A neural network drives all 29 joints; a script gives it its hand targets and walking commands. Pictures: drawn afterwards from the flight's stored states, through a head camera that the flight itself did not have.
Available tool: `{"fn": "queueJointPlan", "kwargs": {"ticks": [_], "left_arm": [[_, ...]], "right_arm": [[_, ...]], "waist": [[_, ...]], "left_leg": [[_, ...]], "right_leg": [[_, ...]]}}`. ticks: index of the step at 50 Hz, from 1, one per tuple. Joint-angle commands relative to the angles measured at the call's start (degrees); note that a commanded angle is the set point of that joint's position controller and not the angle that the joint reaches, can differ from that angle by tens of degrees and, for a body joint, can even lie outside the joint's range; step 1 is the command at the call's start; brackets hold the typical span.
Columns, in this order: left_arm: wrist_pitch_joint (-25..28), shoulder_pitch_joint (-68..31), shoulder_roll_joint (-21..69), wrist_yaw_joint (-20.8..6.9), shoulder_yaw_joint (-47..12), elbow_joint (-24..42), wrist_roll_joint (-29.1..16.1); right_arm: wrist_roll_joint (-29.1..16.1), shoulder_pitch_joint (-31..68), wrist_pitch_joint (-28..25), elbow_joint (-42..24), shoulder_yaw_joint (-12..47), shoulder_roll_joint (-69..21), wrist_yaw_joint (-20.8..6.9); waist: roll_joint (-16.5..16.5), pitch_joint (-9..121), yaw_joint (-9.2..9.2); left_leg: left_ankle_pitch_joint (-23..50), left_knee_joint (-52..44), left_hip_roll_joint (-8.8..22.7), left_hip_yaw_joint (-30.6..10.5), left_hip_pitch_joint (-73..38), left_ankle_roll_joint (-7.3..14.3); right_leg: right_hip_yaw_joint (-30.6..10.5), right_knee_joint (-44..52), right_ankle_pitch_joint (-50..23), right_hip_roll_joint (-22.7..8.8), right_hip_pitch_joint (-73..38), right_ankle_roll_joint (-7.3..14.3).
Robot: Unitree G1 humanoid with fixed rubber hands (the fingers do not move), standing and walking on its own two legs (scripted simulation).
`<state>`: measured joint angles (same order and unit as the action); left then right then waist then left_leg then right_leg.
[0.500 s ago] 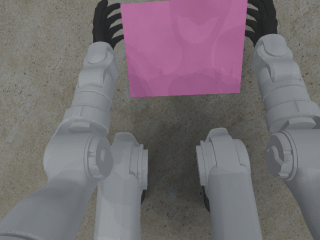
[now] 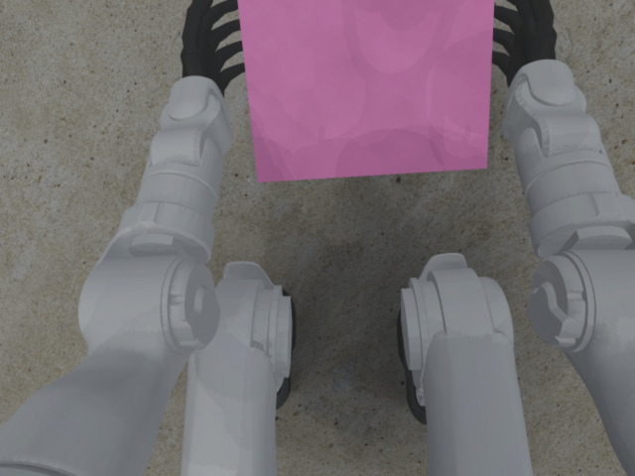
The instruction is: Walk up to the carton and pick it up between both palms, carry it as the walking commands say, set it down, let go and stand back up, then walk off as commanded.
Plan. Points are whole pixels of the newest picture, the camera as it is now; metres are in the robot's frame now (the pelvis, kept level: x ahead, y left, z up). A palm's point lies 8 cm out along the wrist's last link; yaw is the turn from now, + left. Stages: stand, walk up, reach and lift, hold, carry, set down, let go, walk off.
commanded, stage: set down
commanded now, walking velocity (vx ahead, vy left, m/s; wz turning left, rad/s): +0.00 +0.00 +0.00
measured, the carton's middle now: (362, 92) +0.50 -0.04 -0.24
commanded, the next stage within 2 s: none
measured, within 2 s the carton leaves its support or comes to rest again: rests again in 0.14 s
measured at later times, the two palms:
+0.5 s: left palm (198, 105) +0.49 +0.14 -0.17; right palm (512, 100) +0.47 -0.20 -0.20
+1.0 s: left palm (155, 113) +0.49 +0.20 -0.18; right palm (541, 109) +0.46 -0.23 -0.21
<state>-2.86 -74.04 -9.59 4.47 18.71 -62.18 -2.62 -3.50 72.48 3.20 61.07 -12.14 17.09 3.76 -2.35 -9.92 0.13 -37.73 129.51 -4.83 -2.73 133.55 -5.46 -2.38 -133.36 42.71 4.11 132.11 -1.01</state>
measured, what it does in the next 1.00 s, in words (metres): stands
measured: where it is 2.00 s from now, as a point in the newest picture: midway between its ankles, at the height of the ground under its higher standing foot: (346, 373)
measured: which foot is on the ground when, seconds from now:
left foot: down 0.00-1.00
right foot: down 0.00-1.00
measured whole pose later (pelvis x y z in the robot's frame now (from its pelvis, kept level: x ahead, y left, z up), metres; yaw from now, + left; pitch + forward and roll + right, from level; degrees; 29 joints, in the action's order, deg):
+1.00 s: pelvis -0.02 +0.01 -0.01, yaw -1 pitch +34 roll +2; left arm -1.1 -73.8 -22.2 6.3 2.9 -64.1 -20.1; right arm -11.8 71.7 0.6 62.2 -5.5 25.3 2.1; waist -3.7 -21.7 0.0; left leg -33.9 131.0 -2.8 -0.4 131.1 -2.7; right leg -2.3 -134.3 38.5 0.8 129.7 -1.0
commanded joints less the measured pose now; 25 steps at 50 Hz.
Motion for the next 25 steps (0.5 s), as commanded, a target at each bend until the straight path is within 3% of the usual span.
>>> {"fn": "queueJointPlan", "kwargs": {"ticks": [1,3,4,8,13,17,19,21,22,24,25], "left_arm": [[-1.8,-10.0,46.6,-11.1,-15.1,1.3,0.0],[-1.3,-11.7,46.2,-10.9,-15.3,1.9,-0.7],[-0.7,-12.4,45.9,-10.8,-15.4,2.9,-1.3],[1.0,-14.6,44.6,-9.8,-17.1,4.6,-3.5],[2.7,-12.6,34.1,-7.2,-16.4,3.8,-4.7],[4.3,-10.6,20.9,-3.7,-15.5,2.0,-6.5],[5.6,-7.6,9.9,-0.9,-13.8,2.0,-7.3],[6.3,-4.8,1.0,2.0,-12.0,1.9,-8.6],[6.5,-4.6,-3.4,3.0,-11.0,2.3,-9.1],[6.5,-4.5,-5.8,3.5,-11.3,2.0,-11.2],[6.4,-5.6,-6.9,3.6,-11.0,2.3,-11.7]], "right_arm": [[-0.4,18.1,1.4,-3.5,18.7,-47.3,-13.7],[-1.0,19.8,1.0,-4.7,18.9,-47.5,-13.5],[-1.0,18.6,0.7,-4.0,19.1,-47.4,-13.4],[-2.3,20.7,-1.0,-7.1,19.5,-44.2,-11.9],[-2.9,19.0,-2.4,-6.1,17.5,-35.3,-9.3],[-3.1,15.6,-3.9,-3.4,13.8,-20.1,-5.9],[-4.5,13.7,-5.3,-3.1,10.9,-8.7,-3.2],[-5.9,11.8,-6.5,-3.5,10.3,0.8,-0.6],[-6.1,10.7,-6.4,-2.2,9.5,3.6,0.3],[-6.5,10.2,-6.5,-2.5,8.5,5.6,1.1],[-6.8,11.4,-6.5,-3.4,8.2,6.6,1.3]], "waist": [[6.1,50.6,0.36],[5.8,51.6,0.06],[7.4,52.4,0.45],[6.9,56.8,1.63],[7.1,55.8,0.65],[6.9,55.2,1.72],[6.4,55.0,0.81],[8.5,55.6,0.83],[8.6,56.8,0.15],[9.2,57.0,1.6],[8.6,56.9,1.18]], "left_leg": [[34.2,-6.4,-2.9,6.7,-25.2,4.1],[35.2,-6.1,-2.9,7.0,-25.4,4.2],[34.8,-6.2,-3.0,6.9,-25.1,4.1],[37.2,-4.9,-3.1,6.7,-26.1,3.7],[35.3,-5.4,-2.8,6.7,-27.1,3.5],[33.3,-6.1,-1.8,6.5,-28.8,2.9],[32.0,-6.7,-1.6,6.9,-29.2,2.7],[32.0,-7.3,-1.2,6.4,-29.1,2.8],[31.5,-7.4,-0.7,6.1,-29.7,3.0],[30.8,-7.8,0.0,5.8,-29.2,3.1],[30.3,-7.9,0.3,5.7,-28.3,3.1]], "right_leg": [[2.1,15.5,-38.3,1.7,-23.3,-0.4],[1.6,15.6,-39.5,1.5,-24.4,-0.5],[2.2,15.2,-39.7,1.6,-25.0,-0.5],[1.9,14.2,-42.9,1.8,-28.4,-0.5],[1.8,14.2,-40.4,1.3,-29.2,-1.2],[1.5,14.8,-37.7,0.3,-29.8,-1.3],[1.3,15.6,-36.2,0.0,-31.2,-1.6],[1.0,16.1,-37.4,-0.6,-33.6,-2.0],[0.4,15.9,-36.8,-0.9,-34.1,-1.7],[0.3,16.4,-36.3,-1.3,-34.5,-1.6],[-0.1,16.2,-36.4,-1.4,-34.7,-1.3]]}}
